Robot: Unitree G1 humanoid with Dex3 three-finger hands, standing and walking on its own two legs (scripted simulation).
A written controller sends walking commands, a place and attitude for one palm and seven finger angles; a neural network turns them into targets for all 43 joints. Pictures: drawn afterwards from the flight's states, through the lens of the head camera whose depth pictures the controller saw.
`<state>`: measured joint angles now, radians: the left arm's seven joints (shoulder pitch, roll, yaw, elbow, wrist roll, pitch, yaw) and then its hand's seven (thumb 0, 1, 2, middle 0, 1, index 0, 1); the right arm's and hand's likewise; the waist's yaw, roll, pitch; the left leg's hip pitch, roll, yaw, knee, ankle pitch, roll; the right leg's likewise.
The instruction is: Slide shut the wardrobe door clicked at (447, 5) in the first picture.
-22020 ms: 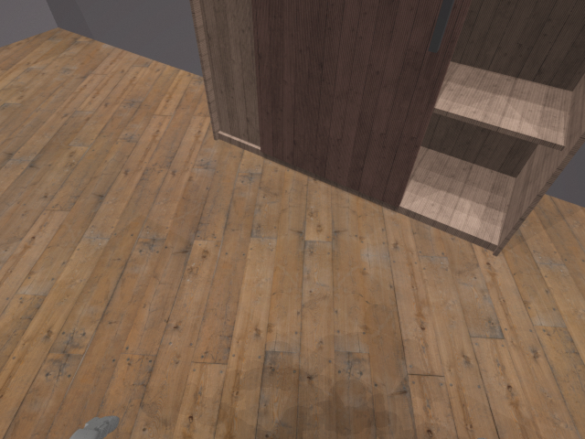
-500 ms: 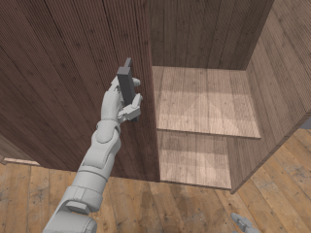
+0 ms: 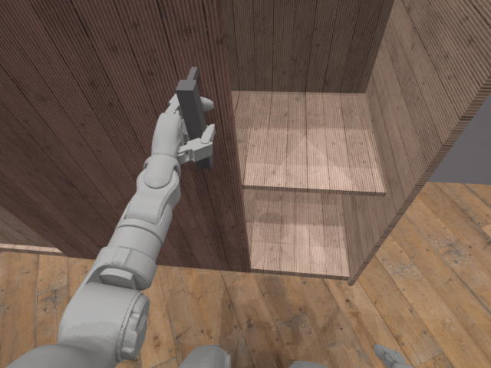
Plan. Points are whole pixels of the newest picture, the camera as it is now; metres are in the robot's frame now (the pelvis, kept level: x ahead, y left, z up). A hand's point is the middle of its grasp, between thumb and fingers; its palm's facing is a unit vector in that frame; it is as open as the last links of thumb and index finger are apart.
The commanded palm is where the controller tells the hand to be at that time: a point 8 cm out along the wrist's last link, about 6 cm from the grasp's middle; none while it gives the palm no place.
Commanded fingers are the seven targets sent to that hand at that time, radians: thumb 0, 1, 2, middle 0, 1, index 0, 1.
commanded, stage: step sideways, sliding the door along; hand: left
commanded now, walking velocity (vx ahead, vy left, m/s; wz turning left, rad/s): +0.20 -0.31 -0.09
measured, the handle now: (200, 121) +0.49 +0.09 +0.12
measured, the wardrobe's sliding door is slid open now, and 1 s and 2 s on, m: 0.39 0.21 0.00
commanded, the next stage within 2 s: stop walking and hold the door there in 1.90 s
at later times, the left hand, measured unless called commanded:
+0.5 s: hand (215, 140) +0.44 +0.06 +0.12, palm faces +0.09 -0.99 -0.10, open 6.3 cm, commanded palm +0.42 +0.03 +0.12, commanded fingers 0.00 0.90 0.90 -0.45 -1.40 -0.45 -1.40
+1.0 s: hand (321, 144) +0.42 -0.11 +0.12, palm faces +0.10 -0.99 -0.04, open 6.2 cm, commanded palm +0.40 -0.12 +0.12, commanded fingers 0.00 0.90 0.90 -0.45 -1.40 -0.45 -1.40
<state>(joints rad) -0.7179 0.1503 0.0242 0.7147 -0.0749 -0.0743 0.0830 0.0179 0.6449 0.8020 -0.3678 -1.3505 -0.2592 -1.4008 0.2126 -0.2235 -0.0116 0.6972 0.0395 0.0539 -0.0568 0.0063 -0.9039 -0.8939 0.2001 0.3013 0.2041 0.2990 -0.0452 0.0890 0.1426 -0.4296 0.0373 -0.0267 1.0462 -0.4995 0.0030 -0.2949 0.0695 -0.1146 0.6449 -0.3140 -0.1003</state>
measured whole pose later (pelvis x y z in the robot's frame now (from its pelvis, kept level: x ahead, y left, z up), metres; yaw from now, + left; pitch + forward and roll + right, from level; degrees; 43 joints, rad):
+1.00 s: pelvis +0.05 -0.24 +0.01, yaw +3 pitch -3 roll -2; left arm -0.45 0.11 -0.11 0.15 -0.07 -0.08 0.13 0.03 0.72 0.78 -0.38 -1.40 -0.26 -1.39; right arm 0.08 -0.20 -0.04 0.58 0.04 -0.02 0.04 0.01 -0.91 -0.89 0.20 0.30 0.20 0.30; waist 0.12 0.04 0.29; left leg -0.25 0.20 0.06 0.60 -0.27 -0.10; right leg -0.40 -0.03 -0.01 0.93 -0.42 0.01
